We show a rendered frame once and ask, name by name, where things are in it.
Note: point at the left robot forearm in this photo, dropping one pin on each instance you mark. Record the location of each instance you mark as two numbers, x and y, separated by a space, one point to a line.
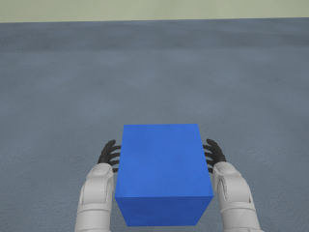
95 200

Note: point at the robot right hand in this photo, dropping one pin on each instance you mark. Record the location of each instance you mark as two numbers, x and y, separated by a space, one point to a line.
216 154

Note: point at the right robot forearm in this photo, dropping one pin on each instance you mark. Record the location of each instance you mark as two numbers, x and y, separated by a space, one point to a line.
235 199

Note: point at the robot left hand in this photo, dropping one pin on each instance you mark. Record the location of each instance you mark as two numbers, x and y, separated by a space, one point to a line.
106 155

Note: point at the carton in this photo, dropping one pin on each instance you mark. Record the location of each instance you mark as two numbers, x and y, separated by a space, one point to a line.
163 177

